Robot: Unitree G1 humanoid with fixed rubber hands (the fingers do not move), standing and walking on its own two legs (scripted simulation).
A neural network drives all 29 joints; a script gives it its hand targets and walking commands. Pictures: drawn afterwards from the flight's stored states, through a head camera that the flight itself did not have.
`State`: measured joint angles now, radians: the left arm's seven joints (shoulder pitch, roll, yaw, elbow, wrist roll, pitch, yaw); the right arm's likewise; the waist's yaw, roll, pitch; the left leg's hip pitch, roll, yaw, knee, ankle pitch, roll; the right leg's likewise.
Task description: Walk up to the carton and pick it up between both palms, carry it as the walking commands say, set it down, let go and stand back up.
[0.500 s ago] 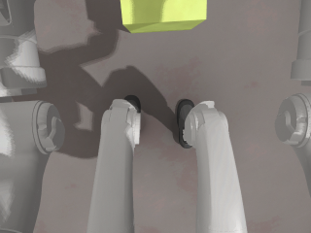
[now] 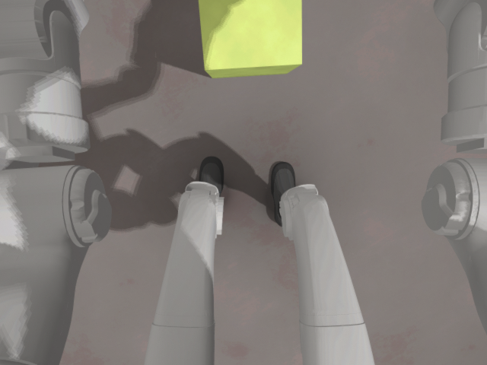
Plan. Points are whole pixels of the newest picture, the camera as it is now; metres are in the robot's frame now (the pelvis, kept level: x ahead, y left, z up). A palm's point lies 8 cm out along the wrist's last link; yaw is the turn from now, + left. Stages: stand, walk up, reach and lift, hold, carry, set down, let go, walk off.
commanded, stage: let go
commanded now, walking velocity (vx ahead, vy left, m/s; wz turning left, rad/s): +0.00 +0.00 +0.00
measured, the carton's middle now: (249, 30) +0.58 +0.01 -0.55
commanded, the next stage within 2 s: stand in 1.36 s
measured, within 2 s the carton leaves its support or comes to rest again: neither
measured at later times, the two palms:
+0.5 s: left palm (1, 143) +0.37 +0.25 -0.05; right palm out of the picture +0.40 -0.19 -0.05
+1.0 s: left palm out of the picture +0.24 +0.23 +0.04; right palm out of the picture +0.25 -0.22 +0.04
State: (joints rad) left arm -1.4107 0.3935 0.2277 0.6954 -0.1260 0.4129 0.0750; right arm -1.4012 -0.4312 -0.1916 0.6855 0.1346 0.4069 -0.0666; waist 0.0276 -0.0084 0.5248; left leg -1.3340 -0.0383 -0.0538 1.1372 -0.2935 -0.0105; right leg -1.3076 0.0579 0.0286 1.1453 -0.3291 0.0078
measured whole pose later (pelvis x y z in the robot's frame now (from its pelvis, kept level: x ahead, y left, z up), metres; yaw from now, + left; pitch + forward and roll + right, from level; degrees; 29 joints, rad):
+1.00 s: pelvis +0.09 +0.01 +0.11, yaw +0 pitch -4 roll +0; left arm 0.24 0.17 0.05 0.42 0.05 0.10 -0.07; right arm 0.23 -0.18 -0.07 0.43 -0.05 0.09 0.07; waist 0.00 0.01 0.14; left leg -0.21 -0.05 -0.04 0.53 -0.26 0.02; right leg -0.19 0.02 0.07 0.55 -0.30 0.00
